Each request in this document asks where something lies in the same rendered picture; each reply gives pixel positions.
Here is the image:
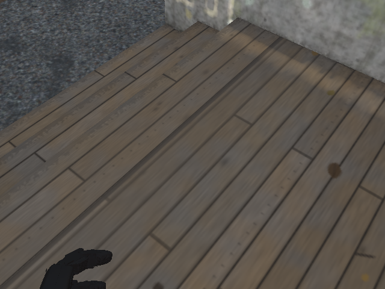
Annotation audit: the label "left robot hand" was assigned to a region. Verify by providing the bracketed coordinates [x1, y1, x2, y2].
[40, 248, 112, 289]

